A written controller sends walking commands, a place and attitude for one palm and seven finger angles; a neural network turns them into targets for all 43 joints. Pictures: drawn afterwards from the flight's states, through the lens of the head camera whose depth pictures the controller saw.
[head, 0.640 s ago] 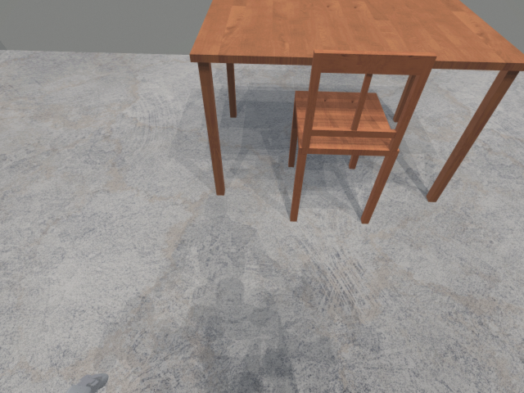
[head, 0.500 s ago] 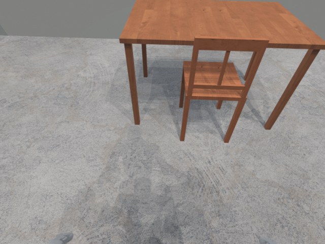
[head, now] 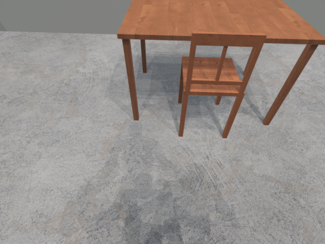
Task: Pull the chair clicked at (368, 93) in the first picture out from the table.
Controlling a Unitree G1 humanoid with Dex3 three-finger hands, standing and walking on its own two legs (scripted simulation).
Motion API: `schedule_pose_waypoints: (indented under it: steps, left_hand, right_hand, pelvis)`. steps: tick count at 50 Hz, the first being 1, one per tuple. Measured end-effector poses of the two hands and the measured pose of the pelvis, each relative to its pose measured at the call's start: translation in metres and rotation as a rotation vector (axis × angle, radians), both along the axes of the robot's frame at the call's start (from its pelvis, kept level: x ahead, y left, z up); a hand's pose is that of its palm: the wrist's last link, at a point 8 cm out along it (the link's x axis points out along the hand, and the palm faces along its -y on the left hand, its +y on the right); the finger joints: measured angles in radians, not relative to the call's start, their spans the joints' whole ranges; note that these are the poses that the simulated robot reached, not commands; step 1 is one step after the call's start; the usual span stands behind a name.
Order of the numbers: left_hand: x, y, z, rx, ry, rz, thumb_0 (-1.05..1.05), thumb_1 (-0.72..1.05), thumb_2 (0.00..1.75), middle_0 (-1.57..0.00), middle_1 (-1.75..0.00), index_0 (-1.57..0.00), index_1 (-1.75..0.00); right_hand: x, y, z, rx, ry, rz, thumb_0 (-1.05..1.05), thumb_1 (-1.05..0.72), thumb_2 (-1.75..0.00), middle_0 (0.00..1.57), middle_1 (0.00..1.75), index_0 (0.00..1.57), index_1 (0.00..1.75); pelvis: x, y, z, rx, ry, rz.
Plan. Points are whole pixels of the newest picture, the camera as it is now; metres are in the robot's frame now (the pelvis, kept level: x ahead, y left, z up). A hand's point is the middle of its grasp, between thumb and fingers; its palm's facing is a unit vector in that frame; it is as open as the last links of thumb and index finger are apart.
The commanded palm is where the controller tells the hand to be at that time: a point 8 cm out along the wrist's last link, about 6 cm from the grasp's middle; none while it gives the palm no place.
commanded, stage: stand and wait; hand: left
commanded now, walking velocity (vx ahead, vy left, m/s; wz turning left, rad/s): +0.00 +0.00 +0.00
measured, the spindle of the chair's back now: (221, 63) +1.05 -0.27 -0.12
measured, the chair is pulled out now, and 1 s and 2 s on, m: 0.00 0.00 0.00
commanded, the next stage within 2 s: look at it before walking up in 0.18 s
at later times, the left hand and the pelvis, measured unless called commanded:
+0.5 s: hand out of the picture +0.08 +0.24 -0.15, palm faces -0.04 -0.94 -0.34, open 7.4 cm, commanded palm none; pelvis +0.00 +0.00 +0.00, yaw +0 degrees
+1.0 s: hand out of the picture +0.08 +0.24 -0.15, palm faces -0.04 -0.94 -0.34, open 7.4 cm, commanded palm none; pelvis +0.01 +0.00 +0.00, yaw -1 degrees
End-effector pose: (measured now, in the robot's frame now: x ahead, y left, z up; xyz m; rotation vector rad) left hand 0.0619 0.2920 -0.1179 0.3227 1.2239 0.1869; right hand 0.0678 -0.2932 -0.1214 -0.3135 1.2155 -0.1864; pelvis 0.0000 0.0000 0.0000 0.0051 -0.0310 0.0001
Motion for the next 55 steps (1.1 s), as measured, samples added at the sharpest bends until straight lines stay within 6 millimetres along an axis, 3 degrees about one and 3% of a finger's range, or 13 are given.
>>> schedule_pose_waypoints:
  steps: [16, 49, 55]
  left_hand:
    - [0.010, -0.005, 0.003, -0.002, -0.024, -0.016, 0.01, 0.90, 0.90, -0.20, -0.30, -0.20, -0.30]
    - [0.016, -0.006, 0.003, -0.002, -0.007, -0.009, 0.01, 0.90, 0.90, -0.20, -0.30, -0.20, -0.30]
    - [0.012, -0.016, -0.007, -0.013, 0.036, -0.028, 0.01, 0.90, 0.90, -0.20, -0.30, -0.20, -0.30]
  right_hand:
    - [-0.008, 0.000, -0.001, 0.013, 0.007, -0.011, 0.00, -0.90, -0.90, 0.21, 0.30, 0.21, 0.30]
    - [0.012, -0.003, 0.003, 0.002, -0.010, -0.005, 0.00, -0.90, -0.90, 0.21, 0.30, 0.21, 0.30]
    - [0.003, 0.005, -0.004, 0.019, -0.033, -0.063, 0.00, -0.90, -0.90, 0.20, 0.29, 0.20, 0.30]
  pelvis:
    - [-0.003, -0.003, 0.001, 0.001, 0.005, -0.005]
    - [0.007, -0.005, 0.003, 0.000, 0.009, -0.016]
    - [0.003, -0.005, -0.002, 0.005, 0.016, -0.071]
